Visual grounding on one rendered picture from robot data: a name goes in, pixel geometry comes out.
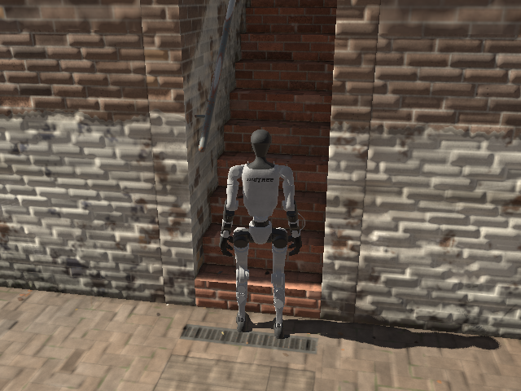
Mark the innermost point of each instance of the stairs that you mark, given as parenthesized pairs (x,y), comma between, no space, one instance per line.
(284,86)

